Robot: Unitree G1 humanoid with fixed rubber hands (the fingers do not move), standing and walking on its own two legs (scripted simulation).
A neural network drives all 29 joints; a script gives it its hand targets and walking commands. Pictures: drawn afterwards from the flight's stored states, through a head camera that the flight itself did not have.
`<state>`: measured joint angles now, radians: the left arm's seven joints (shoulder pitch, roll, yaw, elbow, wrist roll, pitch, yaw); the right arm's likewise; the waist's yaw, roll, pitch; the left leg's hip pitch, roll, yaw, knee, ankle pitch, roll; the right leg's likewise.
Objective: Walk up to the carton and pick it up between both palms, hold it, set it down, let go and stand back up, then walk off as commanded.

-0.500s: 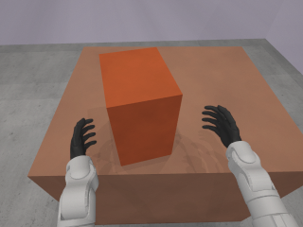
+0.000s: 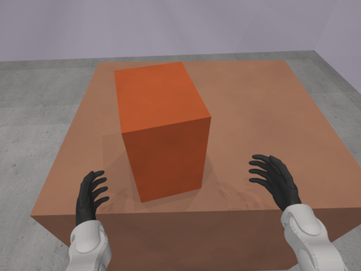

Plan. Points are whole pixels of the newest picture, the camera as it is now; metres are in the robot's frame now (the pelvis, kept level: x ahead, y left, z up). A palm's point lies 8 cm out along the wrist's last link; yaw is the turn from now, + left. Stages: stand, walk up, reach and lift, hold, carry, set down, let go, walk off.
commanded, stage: set down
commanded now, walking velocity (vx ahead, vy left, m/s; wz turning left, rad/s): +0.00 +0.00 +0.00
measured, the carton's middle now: (160, 134) +0.42 +0.07 +0.07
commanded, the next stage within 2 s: none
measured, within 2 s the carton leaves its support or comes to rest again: neither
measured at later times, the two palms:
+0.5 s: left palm (86, 221) +0.21 +0.21 +0.04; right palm (278, 206) +0.24 -0.18 +0.04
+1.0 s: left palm (86, 231) +0.20 +0.22 +0.00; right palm (279, 217) +0.23 -0.19 +0.00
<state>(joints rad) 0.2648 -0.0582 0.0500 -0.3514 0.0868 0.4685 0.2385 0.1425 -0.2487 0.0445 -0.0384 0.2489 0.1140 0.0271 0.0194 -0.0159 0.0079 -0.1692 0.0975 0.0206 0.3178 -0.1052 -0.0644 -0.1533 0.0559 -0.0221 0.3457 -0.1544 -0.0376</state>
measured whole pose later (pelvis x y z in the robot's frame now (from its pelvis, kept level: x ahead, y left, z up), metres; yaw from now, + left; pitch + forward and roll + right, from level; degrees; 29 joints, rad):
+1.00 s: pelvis +0.02 +0.01 +0.00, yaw +1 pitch -1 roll +0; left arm 0.34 0.08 0.04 -0.05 0.07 0.17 0.08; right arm 0.24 -0.25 0.04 0.17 0.25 -0.02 0.03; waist 0.02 -0.02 0.05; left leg -0.16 0.07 0.02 0.31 -0.13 -0.06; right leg -0.14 0.03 -0.02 0.35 -0.18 -0.04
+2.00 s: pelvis +0.00 +0.05 +0.00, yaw +0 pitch -6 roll +0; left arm 0.18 0.13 0.01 0.06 0.05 0.35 -0.10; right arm 0.07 -0.25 -0.01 0.42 0.19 0.01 -0.01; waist 0.03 -0.02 0.05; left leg -0.13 0.02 0.02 0.37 -0.15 -0.01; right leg -0.10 -0.01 0.00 0.37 -0.18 -0.04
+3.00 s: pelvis -0.02 +0.03 -0.01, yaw +1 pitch -4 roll +0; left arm 0.14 0.21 0.02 0.32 0.05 -0.14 -0.10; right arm 0.15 -0.26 0.00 0.35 0.09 -0.12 0.06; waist -0.01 -0.01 0.05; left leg -0.14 -0.01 0.02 0.50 -0.30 0.03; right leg -0.22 0.01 0.00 0.49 -0.20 -0.01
